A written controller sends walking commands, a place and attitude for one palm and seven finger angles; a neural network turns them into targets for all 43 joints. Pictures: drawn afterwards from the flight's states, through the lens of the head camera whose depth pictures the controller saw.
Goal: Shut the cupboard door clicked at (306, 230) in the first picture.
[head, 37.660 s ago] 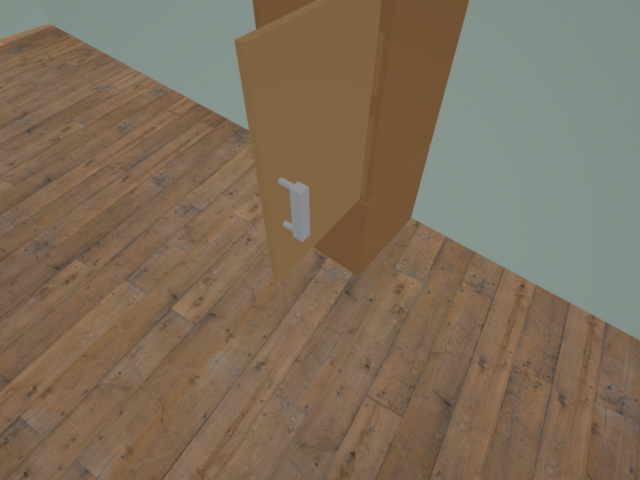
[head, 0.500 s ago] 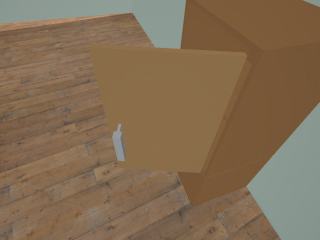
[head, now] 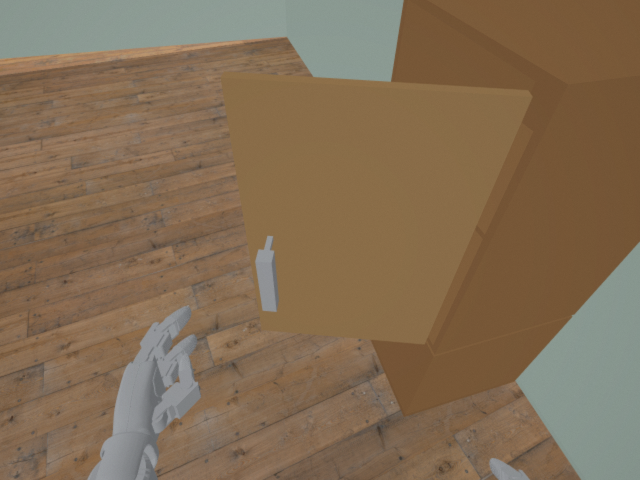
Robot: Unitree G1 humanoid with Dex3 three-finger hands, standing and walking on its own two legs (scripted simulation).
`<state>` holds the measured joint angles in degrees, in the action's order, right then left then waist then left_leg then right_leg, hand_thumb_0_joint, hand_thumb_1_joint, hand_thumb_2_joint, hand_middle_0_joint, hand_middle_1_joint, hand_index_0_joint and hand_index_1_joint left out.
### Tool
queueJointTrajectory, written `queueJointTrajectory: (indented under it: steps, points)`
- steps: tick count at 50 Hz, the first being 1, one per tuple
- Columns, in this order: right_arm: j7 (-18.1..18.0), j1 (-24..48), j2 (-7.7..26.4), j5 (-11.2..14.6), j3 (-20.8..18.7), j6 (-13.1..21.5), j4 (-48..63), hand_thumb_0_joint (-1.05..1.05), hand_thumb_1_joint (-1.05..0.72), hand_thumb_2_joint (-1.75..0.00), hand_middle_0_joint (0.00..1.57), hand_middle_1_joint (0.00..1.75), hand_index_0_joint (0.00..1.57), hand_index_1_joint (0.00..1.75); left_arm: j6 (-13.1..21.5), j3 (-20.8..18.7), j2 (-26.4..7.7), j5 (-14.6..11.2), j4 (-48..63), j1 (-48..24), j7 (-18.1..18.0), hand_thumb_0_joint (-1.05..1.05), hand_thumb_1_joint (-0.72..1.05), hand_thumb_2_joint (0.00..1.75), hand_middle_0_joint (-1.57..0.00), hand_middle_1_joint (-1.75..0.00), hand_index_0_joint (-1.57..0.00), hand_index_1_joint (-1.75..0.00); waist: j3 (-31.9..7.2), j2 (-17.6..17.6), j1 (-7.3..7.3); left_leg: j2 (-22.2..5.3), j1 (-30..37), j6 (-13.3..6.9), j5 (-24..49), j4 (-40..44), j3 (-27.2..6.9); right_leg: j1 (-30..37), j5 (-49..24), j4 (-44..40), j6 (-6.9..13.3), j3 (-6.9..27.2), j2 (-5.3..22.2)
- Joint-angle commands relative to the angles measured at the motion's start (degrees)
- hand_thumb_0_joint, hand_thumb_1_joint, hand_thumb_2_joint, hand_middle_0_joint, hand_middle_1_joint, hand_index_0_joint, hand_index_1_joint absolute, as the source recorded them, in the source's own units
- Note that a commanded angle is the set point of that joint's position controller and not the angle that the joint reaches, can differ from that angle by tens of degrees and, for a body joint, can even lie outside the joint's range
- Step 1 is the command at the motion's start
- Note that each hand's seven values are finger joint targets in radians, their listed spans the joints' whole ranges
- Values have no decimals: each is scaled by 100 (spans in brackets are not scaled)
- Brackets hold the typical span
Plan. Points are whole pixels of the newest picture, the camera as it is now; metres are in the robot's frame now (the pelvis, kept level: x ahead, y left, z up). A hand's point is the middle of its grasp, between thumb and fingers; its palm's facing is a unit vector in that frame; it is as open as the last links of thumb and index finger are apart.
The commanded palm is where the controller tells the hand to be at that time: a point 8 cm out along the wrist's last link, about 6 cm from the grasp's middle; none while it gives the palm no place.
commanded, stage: raise the hand and make a fist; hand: left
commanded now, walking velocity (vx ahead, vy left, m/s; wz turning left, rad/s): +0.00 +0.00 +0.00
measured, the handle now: (270, 273) +0.48 +0.09 -0.07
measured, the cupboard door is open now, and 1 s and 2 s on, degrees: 68 68 68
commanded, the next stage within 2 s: bring the fist close to the handle in 1.70 s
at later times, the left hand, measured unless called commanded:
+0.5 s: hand (218, 428) +0.21 +0.13 -0.04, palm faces -0.21 -0.98 -0.02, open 4.7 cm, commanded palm +0.17 +0.22 -0.05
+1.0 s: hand (196, 404) +0.24 +0.16 -0.04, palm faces -0.05 -1.00 -0.02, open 3.1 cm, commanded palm +0.22 +0.21 -0.05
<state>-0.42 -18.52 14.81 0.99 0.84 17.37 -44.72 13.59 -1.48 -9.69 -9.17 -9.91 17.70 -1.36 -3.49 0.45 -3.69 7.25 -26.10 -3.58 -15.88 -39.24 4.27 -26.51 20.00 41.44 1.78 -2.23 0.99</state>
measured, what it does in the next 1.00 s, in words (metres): lowers itself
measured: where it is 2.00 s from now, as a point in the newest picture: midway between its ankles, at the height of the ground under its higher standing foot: outside the picture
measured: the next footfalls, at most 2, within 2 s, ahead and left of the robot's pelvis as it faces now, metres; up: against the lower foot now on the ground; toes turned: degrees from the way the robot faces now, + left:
none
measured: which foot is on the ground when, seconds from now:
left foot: down 0.00-1.00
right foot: down 0.00-1.00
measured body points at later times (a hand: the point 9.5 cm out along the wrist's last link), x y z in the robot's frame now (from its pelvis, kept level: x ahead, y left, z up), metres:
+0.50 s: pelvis -0.01 +0.00 -0.10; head +0.06 +0.01 +0.34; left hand +0.22 +0.19 -0.04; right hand +0.22 -0.19 -0.17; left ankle +0.05 +0.02 -0.71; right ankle +0.05 -0.12 -0.71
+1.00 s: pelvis +0.03 -0.02 -0.09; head +0.11 +0.00 +0.35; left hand +0.23 +0.22 -0.03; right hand +0.23 -0.26 -0.15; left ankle +0.05 +0.02 -0.71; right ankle +0.05 -0.12 -0.71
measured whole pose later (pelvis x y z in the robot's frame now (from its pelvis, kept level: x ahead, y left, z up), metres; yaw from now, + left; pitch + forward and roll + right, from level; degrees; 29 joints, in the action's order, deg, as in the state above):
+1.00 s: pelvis +0.03 -0.02 -0.09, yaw -1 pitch +19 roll -5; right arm -1.2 -12.0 13.5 2.5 -1.0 9.5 -25.8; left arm 21.6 -7.6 -16.1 -17.4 8.5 28.3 14.8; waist -11.1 1.7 0.5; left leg 3.1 -61.0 -5.9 -32.8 -74.5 1.7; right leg -58.9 31.1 70.4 2.6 -6.1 -3.4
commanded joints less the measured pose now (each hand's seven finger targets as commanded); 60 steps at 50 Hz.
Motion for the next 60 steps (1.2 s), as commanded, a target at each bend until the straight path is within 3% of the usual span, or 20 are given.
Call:
queueJointTrajectory:
  steps: [1,4,7,9,11,14,18,21,25,27,29,32,35,40,42,44,48,52,55,60]
  points:
    - [125,1059,798,-101,-487,201,1599,0,-90,-90,20,30,20,30,1688,-826,-419,-556,-647,1899,1336,0,90,90,-40,-52,-40,-52,-119,-2055,652,-401,-1888,490,-940,-1097,-552,-1232,1505,145,129,325,79]
    - [261,1427,889,14,-615,6,2286,0,-90,-90,20,30,20,30,2359,-868,-715,-567,-511,1857,2071,0,90,90,-46,-58,-46,-58,63,-950,798,-419,-2764,545,-2180,-1275,-676,-2030,2458,1102,231,346,-22]
    - [270,1452,903,45,-572,-97,2720,0,-90,-90,20,30,20,30,2355,-947,-1054,-641,1100,1081,1972,0,90,90,-51,-64,-51,-64,-836,641,909,-510,-2682,480,-2517,-1254,-939,-2435,1836,2075,236,246,-148]
    - [255,1301,874,19,-525,-112,2830,0,-90,-90,20,30,20,30,2353,-742,-916,-755,2385,656,1713,0,90,90,-55,-68,-55,-68,-1656,1201,778,-705,-1994,562,-2623,-1144,-1493,-2806,1463,2391,218,142,-193]
    - [202,1194,940,4,-506,-95,2805,0,-90,-90,20,30,20,30,2472,-518,-959,-729,3751,-6,1410,0,90,90,-58,-72,-58,-72,-1938,1647,526,-933,-1352,734,-2831,-1029,-2245,-3410,1180,2770,149,108,-222]
    - [107,1057,1042,-10,-475,-50,2435,0,-90,-90,20,30,20,30,2547,280,-463,-473,4279,-198,1164,0,90,90,-64,-78,-64,-78,-1538,1489,152,-1197,-1110,909,-2732,-1054,-3028,-4442,989,3348,33,51,-221]
    - [-40,831,1049,86,-452,-76,2382,0,-90,-90,20,30,20,30,1877,493,-485,-234,3216,242,1431,0,90,90,-71,-86,-71,-86,-1208,459,-98,-1171,-1880,660,-2835,-1506,-2836,-4325,1049,2834,-63,15,-223]
    - [-142,893,1007,277,-438,-315,2694,0,-90,-90,20,30,20,30,729,125,-742,-123,2127,1086,1735,0,90,90,-77,-92,-77,-92,-1224,-568,234,-1044,-2595,504,-2982,-1368,-2304,-3395,1233,2375,-30,6,-223]
    - [-220,1133,790,345,-379,-630,3091,0,-90,-90,20,30,20,30,-117,-864,-1125,-559,2609,1321,1685,0,90,90,-84,-100,-84,-100,-2156,-397,832,-708,-2319,569,-1692,-1397,-1610,-2214,892,2228,79,-39,-287]
    - [-281,1130,617,255,-357,-638,3036,0,-90,-90,20,30,20,30,99,-1348,-1233,-825,3068,1369,1372,0,90,90,-88,-104,-88,-104,-2367,-173,985,-685,-2182,625,-836,-1627,-1474,-2013,457,2310,123,-70,-354]
    - [-261,957,499,183,-346,-548,2900,0,-90,-90,20,30,20,30,662,-1221,-1035,-909,3439,1271,1158,0,90,90,-92,-108,-92,-108,-2345,141,882,-724,-1892,685,-64,-1768,-1419,-2219,86,2387,154,-97,-362]
    - [-164,770,581,86,-325,-348,2576,0,-90,-90,20,30,20,30,1494,-515,-742,-749,3454,877,1221,0,90,90,-97,-114,-97,-114,-2016,411,506,-833,-1837,706,301,-2055,-1510,-2956,130,2553,152,-76,-362]
    - [-87,732,707,55,-377,-206,2359,0,-90,-90,20,30,20,30,1976,-8,-523,-633,2879,761,1557,0,90,90,-102,-120,-102,-120,-1631,491,155,-887,-2113,678,-340,-2259,-1668,-3572,515,2585,112,-79,-315]
    - [-142,718,905,205,-526,-269,2592,0,-90,-90,20,30,20,30,1428,-675,-1231,-624,2400,1206,2006,0,90,90,-112,-130,-112,-130,-2075,135,409,-863,-2277,592,-574,-2091,-1651,-3021,515,2391,117,4,-295]
    - [-159,765,871,221,-562,-372,2688,0,-90,-90,20,30,20,30,1218,-1305,-1665,-722,2759,1329,1913,0,90,90,-115,-134,-115,-134,-2609,438,726,-821,-1994,640,161,-2066,-1546,-2630,131,2477,165,9,-339]
    - [-140,745,748,224,-550,-466,2786,0,-90,-90,20,30,20,30,1179,-1370,-1483,-917,3353,1360,1759,0,90,90,-119,-138,-119,-138,-2934,794,805,-844,-1358,765,1059,-1980,-1579,-2516,-273,2544,143,-69,-334]
    - [-115,676,634,179,-502,-550,2694,0,-90,-90,20,30,20,30,1355,-1047,-945,-1038,3185,1287,1501,0,90,90,-126,-146,-126,-146,-2500,574,564,-818,-1538,690,1184,-2170,-1371,-2545,-423,2400,114,-78,-399]
    - [-128,689,772,170,-411,-565,2558,0,-90,-90,20,30,20,30,1413,-375,-658,-750,1924,687,1778,0,90,90,-130,-150,-130,-150,-1300,-120,54,-774,-2739,428,-582,-2390,-1260,-2966,382,2127,115,40,-396]
    - [-169,735,876,202,-378,-496,2676,0,-90,-90,20,30,20,30,1335,-408,-994,-657,1707,220,2078,0,90,90,-130,-150,-130,-150,-1307,-74,94,-769,-3031,301,-1362,-2336,-1264,-2906,1009,1919,115,226,-308]
    - [-190,737,755,191,-358,-459,2784,0,-90,-90,20,30,20,30,1464,-1266,-1663,-950,2900,155,2048,0,90,90,-130,-150,-130,-150,-2711,646,597,-724,-2222,362,-197,-2313,-1155,-2054,160,2073,190,296,-325]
